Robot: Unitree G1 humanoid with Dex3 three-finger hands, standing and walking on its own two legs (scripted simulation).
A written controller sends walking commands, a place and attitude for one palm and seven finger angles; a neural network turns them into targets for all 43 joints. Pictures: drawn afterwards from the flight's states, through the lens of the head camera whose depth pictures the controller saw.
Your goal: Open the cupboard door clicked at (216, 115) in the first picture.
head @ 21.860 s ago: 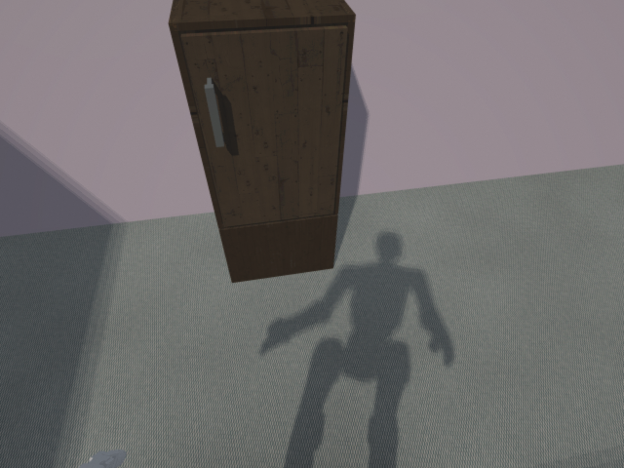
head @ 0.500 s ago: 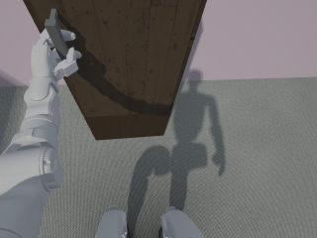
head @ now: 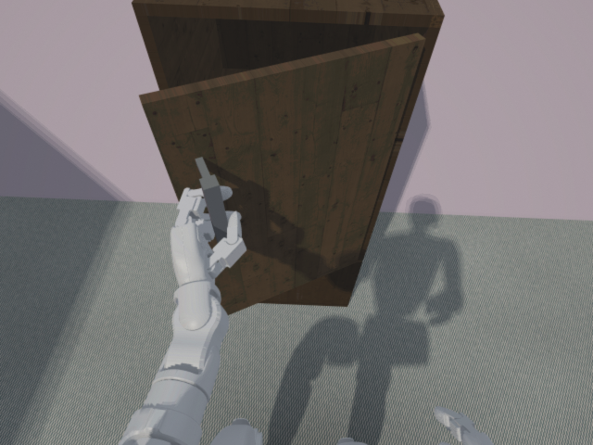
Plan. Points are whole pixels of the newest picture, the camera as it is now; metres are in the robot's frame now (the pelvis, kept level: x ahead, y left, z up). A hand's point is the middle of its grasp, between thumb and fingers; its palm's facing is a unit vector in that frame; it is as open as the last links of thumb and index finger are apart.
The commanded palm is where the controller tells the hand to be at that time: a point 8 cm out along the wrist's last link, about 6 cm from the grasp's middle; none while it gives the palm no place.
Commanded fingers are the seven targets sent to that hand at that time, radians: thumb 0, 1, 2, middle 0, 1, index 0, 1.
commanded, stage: pull the door open along its arc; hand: left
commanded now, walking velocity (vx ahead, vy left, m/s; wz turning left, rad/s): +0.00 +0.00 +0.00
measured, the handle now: (214, 210) +0.42 +0.13 +0.07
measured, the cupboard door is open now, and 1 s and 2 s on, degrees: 27 46 49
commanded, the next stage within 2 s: open thumb and fingers to let go in 0.30 s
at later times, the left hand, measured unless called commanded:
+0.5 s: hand (296, 293) +0.30 +0.01 +0.06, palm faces +0.32 -0.95 -0.04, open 6.0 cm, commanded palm +0.25 +0.06 +0.06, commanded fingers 0.00 0.48 0.72 -0.37 -1.30 -0.37 -1.30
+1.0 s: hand (285, 299) +0.29 +0.02 +0.05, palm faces +0.34 -0.94 -0.01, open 13.5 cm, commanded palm +0.25 +0.07 +0.06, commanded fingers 0.00 -0.50 0.30 -0.22 -0.75 -0.22 -0.75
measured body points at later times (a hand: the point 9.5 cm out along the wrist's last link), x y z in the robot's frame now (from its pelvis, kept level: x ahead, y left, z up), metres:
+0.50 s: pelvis +0.00 -0.05 +0.00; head +0.02 -0.07 +0.45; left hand +0.28 +0.06 +0.06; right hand +0.19 -0.26 -0.09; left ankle +0.03 +0.11 -0.67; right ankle -0.03 -0.11 -0.67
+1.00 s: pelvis +0.00 -0.05 +0.00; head +0.04 -0.08 +0.45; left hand +0.27 +0.07 +0.06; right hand +0.17 -0.27 -0.11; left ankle +0.03 +0.11 -0.67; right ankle -0.03 -0.11 -0.67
